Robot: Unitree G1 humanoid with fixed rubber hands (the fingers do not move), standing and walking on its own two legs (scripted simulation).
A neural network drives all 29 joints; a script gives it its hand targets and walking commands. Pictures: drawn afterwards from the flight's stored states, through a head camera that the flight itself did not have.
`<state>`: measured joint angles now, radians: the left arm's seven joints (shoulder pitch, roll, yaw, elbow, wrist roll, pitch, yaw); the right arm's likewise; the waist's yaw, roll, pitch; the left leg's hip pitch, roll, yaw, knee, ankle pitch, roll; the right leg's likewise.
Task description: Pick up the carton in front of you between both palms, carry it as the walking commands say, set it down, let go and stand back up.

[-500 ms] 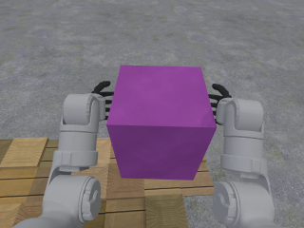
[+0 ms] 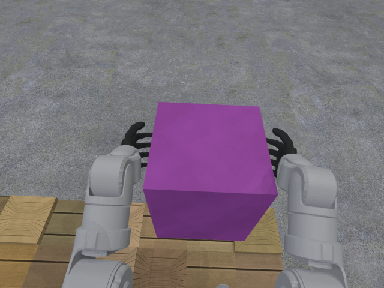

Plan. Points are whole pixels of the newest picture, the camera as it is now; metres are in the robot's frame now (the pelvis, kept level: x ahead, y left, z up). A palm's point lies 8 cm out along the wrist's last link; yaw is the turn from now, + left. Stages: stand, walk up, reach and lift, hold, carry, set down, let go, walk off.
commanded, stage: carry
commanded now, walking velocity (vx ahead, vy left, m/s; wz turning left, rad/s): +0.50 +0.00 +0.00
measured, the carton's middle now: (204, 176) +0.37 +0.02 +0.02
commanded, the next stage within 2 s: none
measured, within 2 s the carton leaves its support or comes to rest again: neither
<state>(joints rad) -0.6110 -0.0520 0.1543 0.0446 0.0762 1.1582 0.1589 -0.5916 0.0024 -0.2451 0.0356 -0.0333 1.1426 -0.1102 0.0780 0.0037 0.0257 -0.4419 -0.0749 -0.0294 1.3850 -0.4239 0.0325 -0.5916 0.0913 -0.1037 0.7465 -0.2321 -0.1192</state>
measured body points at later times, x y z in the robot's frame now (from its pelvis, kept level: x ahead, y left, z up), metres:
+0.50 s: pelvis +0.29 +0.07 +0.03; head +0.29 +0.08 +0.48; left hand +0.69 +0.20 +0.20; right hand +0.66 -0.10 +0.20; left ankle +0.29 +0.13 -0.71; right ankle +0.28 -0.07 -0.64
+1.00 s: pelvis +0.60 +0.01 +0.01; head +0.67 +0.00 +0.45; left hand +0.96 +0.18 +0.08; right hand +0.98 -0.13 +0.08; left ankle +0.59 +0.15 -0.66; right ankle +0.62 -0.03 -0.73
